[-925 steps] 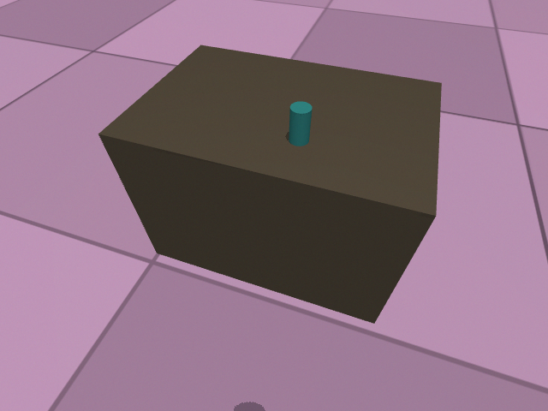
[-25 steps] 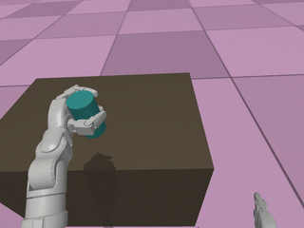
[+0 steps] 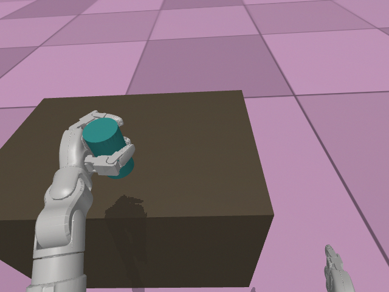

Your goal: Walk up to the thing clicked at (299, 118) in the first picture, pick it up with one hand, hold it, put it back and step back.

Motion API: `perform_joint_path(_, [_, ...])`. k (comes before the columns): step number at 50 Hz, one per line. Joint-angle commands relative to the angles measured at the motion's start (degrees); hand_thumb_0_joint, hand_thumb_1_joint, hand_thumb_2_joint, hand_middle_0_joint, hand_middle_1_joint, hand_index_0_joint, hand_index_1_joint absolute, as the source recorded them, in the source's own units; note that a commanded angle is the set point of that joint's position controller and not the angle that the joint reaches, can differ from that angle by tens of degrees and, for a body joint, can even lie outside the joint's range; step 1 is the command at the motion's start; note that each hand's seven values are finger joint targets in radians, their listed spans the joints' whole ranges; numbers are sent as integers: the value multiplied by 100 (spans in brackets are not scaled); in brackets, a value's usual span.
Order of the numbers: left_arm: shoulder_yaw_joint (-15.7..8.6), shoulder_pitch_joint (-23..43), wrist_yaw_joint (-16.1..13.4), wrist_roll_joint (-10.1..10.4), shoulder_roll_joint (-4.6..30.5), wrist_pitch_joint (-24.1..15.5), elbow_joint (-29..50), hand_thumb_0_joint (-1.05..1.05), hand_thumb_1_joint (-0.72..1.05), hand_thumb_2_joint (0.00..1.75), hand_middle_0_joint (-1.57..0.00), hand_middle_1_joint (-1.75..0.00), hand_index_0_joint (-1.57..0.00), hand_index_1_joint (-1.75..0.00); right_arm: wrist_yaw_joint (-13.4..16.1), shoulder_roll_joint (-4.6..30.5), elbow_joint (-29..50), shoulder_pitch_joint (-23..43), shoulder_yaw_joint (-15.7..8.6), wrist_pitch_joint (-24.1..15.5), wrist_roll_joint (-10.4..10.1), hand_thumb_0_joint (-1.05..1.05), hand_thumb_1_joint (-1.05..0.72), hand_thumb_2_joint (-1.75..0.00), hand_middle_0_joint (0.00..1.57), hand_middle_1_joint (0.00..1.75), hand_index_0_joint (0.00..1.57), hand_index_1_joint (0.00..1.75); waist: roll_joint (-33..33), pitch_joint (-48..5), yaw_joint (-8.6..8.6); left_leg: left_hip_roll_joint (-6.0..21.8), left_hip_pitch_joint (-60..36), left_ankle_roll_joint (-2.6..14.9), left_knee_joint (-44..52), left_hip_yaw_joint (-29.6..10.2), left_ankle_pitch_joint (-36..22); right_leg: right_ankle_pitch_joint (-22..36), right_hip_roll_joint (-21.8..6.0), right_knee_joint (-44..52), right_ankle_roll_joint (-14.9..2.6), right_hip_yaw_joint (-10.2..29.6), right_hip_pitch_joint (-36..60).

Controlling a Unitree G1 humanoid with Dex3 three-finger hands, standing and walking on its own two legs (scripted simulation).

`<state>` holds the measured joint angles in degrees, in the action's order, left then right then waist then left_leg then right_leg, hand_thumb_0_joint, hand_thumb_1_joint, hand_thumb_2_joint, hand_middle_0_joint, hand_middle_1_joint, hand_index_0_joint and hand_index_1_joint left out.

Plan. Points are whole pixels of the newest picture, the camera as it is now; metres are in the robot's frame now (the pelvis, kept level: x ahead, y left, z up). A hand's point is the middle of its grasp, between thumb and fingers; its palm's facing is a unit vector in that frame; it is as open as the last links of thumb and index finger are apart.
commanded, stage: hold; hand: left
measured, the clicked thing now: (110, 149) +0.33 +0.18 +0.18
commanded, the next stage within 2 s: crouch in 0.44 s
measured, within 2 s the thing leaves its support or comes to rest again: neither
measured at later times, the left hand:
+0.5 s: hand (115, 141) +0.34 +0.17 +0.19, palm faces +0.15 -0.99 +0.03, open 8.3 cm
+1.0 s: hand (126, 146) +0.39 +0.18 +0.12, palm faces +0.16 -0.99 +0.03, open 8.3 cm
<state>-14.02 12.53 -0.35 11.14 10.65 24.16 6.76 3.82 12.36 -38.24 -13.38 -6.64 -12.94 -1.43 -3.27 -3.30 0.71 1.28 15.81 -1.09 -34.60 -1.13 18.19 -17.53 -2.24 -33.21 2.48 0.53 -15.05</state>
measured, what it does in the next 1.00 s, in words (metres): stands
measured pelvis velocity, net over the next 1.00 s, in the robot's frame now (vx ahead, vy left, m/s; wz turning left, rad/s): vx -0.02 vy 0.00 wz -0.01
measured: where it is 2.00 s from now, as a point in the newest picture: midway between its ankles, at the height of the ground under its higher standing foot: outside the picture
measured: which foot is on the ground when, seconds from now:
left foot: down 0.00-1.00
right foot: down 0.00-1.00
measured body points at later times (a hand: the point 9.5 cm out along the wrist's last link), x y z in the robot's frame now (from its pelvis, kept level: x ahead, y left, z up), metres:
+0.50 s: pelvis +0.00 +0.00 +0.00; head -0.03 -0.02 +0.45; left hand +0.33 +0.22 +0.19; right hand +0.16 -0.26 -0.08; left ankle +0.00 +0.13 -0.73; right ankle +0.00 -0.15 -0.73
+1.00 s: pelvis -0.02 +0.00 +0.00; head +0.00 +0.00 +0.44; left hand +0.38 +0.23 +0.12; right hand +0.14 -0.26 -0.08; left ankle +0.00 +0.13 -0.73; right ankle +0.00 -0.15 -0.73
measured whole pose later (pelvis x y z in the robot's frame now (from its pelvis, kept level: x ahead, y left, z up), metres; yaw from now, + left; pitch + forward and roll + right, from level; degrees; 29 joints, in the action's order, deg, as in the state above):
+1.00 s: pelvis -0.02 +0.00 +0.00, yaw -1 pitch +3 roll +0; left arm -16.2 28.5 0.8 9.1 15.6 8.4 -26.8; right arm 2.5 11.5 -37.9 -12.2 -3.8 -15.5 -0.9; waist -0.2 -1.5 -3.0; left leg 1.7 22.4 -1.3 -37.0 -0.8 17.4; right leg -16.6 -1.7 -35.9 2.2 1.1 -22.1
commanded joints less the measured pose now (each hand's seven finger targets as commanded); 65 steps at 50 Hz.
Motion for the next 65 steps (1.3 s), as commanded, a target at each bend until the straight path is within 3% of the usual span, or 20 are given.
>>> perform_joint_path(1, [-235, 2458, 30, 106, 913, -518, 1487, 0, 36, 130, -128, -143, -130, -143, 75, 672, 866, 719, -225, -355, -12, 0, 53, -6, 5, 5, 5, 5, 246, -1231, -112, -162, -696, 111, 415, 187, -1510, 1418, 206, 459, -137, -353, 129])
perform_joint_path(13, [-354, 2763, 95, 127, 1035, -297, 738, 0, 35, 130, -129, -144, -132, -144, 19, 714, 733, 597, -239, -366, -35, 0, 53, -6, 5, 5, 5, 5, 383, -1073, -116, -150, -614, 120, 536, 164, -1314, 1233, 219, 528, -168, -400, 79])
perform_joint_path(22, [-384, 2718, -21, 66, 1048, -404, 1268, 0, 33, 130, -129, -144, -131, -144, -68, 678, 1077, 801, -214, -320, -40, 0, 53, -6, 5, 5, 5, 5, 190, -1333, 69, -146, -613, 84, 482, 169, -1561, 1385, 208, 481, -190, -385, 315])
perform_joint_path(27, [-469, 2852, -92, 34, 1190, -486, 1626, 0, 28, 135, -131, -150, -133, -150, -11, 734, 999, 743, -277, -317, -10, 0, 51, -7, 5, 5, 5, 5, 108, -1398, -38, -124, -718, 68, 489, 167, -1514, 1354, 223, 492, -180, -382, 301])
perform_joint_path(28, [-234, 2755, -69, -3, 978, -443, 1365, 0, 26, 127, -128, -142, -130, -142, -16, 655, 888, 851, -217, -312, -9, 0, 53, -5, 5, 5, 5, 5, 165, -1177, -19, -121, -598, 72, 535, 151, -1421, 1274, 238, 506, -188, -401, 206])
perform_joint_path(31, [-104, 2707, 32, 45, 815, -398, 922, 0, 27, 130, -132, -145, -134, -145, -9, 406, 833, 823, 14, -324, -22, 0, 55, -5, 5, 5, 5, 5, 377, -908, -115, -145, -530, 126, 557, 174, -1155, 1105, 218, 581, -146, -381, 91])
perform_joint_path(36, [-126, 3048, 174, 18, 965, -434, -164, 0, 30, 133, -134, -147, -135, -147, -18, 514, 551, 765, 15, -359, -6, 0, 57, -5, 5, 5, 5, 5, 566, -646, -247, -156, -366, 165, 637, 179, -808, 845, 213, 656, -157, -354, -214])
perform_joint_path(41, [-318, 3908, 101, -62, 1295, -1025, -987, 0, 36, 129, -128, -142, -131, -142, -77, 650, 508, 729, -75, -513, 10, 0, 58, -4, 5, 5, 5, 5, 440, -947, -368, -138, -354, 132, 574, 175, -609, 685, 232, 550, -165, -316, -444])
perform_joint_path(46, [-484, 4892, 96, -124, 1849, -2129, -1217, 0, 42, 132, -128, -143, -130, -142, -91, 724, 1125, 981, -55, -653, 1, 0, 56, -5, 5, 5, 5, 5, 55, -2047, -394, -130, -564, 109, 204, 139, -1118, 1166, 192, 201, -175, -249, -293])
perform_joint_path(47, [-645, 4807, 115, -91, 1981, -2286, -1626, 0, 39, 132, -128, -143, -130, -143, -69, 830, 1064, 886, -118, -638, 25, 0, 56, -5, 5, 5, 5, 5, 179, -1939, -419, -113, -439, 116, 154, 118, -1085, 1160, 211, 171, -166, -257, -364])
perform_joint_path(49, [-555, 4742, 181, -120, 1907, -2599, -2204, 0, 34, 133, -130, -146, -133, -145, -94, 637, 1052, 759, 48, -593, 21, 0, 55, -5, 5, 5, 5, 5, 120, -1870, -372, -82, -229, 105, 98, 106, -1096, 1168, 210, 69, -192, -247, -421])
perform_joint_path(50, [-616, 4906, 194, -142, 2081, -2761, -2228, 0, 31, 133, -130, -146, -132, -145, -68, 802, 1192, 923, -102, -563, 29, 0, 55, -5, 5, 5, 5, 5, -60, -2149, -390, -72, -296, 91, 45, 117, -1169, 1234, 194, 16, -205, -226, -405])
perform_joint_path(53, [-565, 5069, 205, -186, 2133, -2967, -2972, 0, 30, 133, -130, -145, -132, -145, -87, 636, 1218, 636, 50, -402, 21, 0, 55, -5, 5, 5, 5, 5, -114, -1962, -425, -59, 15, 95, -32, 140, -1140, 1208, 205, -33, -212, -230, -540])
perform_joint_path(55, [-794, 4919, 164, -183, 2351, -3078, -3513, 0, 24, 128, -128, -143, -131, -142, -63, 973, 1467, 763, -217, -343, 41, 0, 55, -5, 5, 5, 5, 5, 6, -2108, -381, -37, 200, 87, -89, 129, -1124, 1174, 220, -101, -212, -237, -522])
perform_joint_path(57, [-529, 4997, 233, -207, 2028, -3209, -3804, 0, 24, 127, -127, -142, -130, -141, -91, 723, 1418, 504, -61, -226, 45, 0, 55, -5, 5, 5, 5, 5, -5, -1855, -458, -13, 283, 93, -126, 132, -1122, 1165, 242, -160, -228, -245, -767])
perform_joint_path(59, [-594, 4751, 269, -244, 2114, -3329, -4400, 0, 25, 127, -128, -142, -131, -141, -95, 846, 1571, 384, -127, -189, 57, 0, 55, -5, 5, 5, 5, 5, 243, -1729, -504, -10, 537, 116, -229, 144, -1190, 1220, 256, -247, -224, -239, -872])
perform_joint_path(61, [-541, 5311, 327, -238, 2186, -3524, -4102, 0, 25, 128, -131, -143, -134, -142, -117, 731, 1691, 245, -41, -111, 52, 0, 55, -5, 5, 5, 5, 5, 114, -2165, -575, -24, 417, 158, -351, 180, -1283, 1375, 247, -332, -204, -210, -884])
perform_joint_path(63, [-665, 5150, 341, -205, 2313, -3629, -4477, 0, 25, 128, -131, -143, -133, -143, -106, 890, 1796, 239, -174, -53, 56, 0, 55, -5, 5, 5, 5, 5, 248, -1958, -616, -32, 655, 173, -436, 191, -1218, 1351, 244, -402, -186, -190, -994])
perform_joint_path(64, [-635, 5641, 349, -209, 2380, -3754, -3965, 0, 23, 128, -130, -143, -132, -143, -120, 780, 1739, 251, -81, -17, 72, 0, 55, -5, 5, 5, 5, 5, -44, -2389, -567, -31, 488, 160, -509, 188, -1306, 1447, 233, -461, -192, -171, -993])
perform_joint_path(65, [-707, 5473, 333, -217, 2440, -3775, -4390, 0, 25, 128, -131, -143, -133, -143, -107, 875, 1928, 183, -113, -5, 87, 0, 54, -5, 5, 5, 5, 5, 77, -2363, -704, -17, 437, 169, -590, 183, -1354, 1462, 238, -501, -186, -173, -1116])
